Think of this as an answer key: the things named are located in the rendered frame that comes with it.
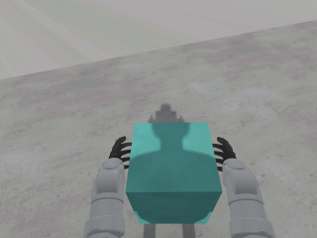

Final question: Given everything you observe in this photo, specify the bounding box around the carton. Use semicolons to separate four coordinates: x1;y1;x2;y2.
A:
125;122;223;224

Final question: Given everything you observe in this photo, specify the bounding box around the right robot hand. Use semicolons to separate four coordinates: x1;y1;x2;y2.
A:
212;137;237;172

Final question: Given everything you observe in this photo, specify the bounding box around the left robot hand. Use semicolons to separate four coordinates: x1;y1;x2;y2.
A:
109;136;132;170

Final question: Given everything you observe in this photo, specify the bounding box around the left robot forearm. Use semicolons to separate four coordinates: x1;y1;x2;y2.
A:
82;158;125;238

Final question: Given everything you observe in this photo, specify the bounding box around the right robot forearm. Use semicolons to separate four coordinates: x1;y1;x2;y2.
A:
222;158;276;238

